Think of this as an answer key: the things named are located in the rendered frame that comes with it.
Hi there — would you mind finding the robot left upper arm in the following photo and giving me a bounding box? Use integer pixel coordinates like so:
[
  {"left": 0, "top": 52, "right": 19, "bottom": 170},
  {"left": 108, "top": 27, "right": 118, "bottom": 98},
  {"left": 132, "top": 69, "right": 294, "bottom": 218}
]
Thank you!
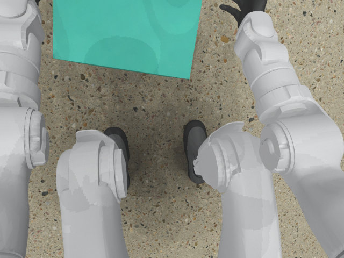
[{"left": 0, "top": 106, "right": 49, "bottom": 258}]

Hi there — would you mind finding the robot right upper arm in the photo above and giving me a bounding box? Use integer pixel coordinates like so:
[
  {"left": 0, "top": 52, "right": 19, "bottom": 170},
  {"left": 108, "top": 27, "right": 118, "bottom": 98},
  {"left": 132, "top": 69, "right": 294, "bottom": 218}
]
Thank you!
[{"left": 259, "top": 114, "right": 344, "bottom": 258}]

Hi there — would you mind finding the robot right hand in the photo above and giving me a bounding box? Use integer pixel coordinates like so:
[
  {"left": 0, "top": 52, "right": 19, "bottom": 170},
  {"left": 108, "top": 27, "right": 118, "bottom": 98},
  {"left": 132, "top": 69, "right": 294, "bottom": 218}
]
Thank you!
[{"left": 219, "top": 0, "right": 267, "bottom": 28}]

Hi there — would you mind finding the left robot shin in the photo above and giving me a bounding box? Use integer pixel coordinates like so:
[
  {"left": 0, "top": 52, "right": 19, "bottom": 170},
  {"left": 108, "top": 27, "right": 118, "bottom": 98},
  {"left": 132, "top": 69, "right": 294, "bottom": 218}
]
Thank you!
[{"left": 56, "top": 130, "right": 119, "bottom": 197}]

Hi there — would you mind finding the left robot forearm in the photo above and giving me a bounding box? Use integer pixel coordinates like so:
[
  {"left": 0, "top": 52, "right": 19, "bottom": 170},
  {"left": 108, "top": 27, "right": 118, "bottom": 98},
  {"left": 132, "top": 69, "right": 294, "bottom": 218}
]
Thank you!
[{"left": 0, "top": 0, "right": 45, "bottom": 111}]

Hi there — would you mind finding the carton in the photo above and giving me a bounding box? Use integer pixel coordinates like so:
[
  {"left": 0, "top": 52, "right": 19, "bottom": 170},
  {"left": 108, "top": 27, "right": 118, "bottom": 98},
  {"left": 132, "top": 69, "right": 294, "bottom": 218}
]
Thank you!
[{"left": 53, "top": 0, "right": 202, "bottom": 79}]

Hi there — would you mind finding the robot left thigh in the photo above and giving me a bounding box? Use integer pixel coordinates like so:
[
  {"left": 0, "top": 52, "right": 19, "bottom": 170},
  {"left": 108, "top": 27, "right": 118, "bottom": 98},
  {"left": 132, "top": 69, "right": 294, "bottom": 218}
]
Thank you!
[{"left": 59, "top": 140, "right": 129, "bottom": 258}]

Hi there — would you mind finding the right robot forearm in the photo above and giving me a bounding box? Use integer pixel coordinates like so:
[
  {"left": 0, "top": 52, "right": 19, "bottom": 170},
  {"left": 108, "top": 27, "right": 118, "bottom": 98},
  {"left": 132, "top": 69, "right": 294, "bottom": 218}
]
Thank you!
[{"left": 234, "top": 11, "right": 344, "bottom": 154}]

